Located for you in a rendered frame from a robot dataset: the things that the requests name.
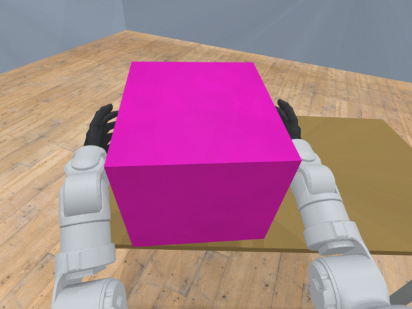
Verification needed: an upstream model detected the left robot upper arm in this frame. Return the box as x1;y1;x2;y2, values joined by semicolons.
53;277;127;309

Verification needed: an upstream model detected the carton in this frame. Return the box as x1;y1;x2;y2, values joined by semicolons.
104;61;302;247

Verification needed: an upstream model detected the robot left hand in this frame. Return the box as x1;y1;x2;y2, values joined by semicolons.
84;104;118;153

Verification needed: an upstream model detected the table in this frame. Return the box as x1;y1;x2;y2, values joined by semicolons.
108;116;412;305

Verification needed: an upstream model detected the robot right hand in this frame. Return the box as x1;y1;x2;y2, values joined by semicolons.
275;99;301;139

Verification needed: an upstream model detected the robot left forearm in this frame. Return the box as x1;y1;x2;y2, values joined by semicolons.
51;145;116;309

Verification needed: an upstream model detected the right robot upper arm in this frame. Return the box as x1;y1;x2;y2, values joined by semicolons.
308;254;412;309

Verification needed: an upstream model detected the robot right forearm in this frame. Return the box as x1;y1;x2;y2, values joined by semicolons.
290;139;390;303

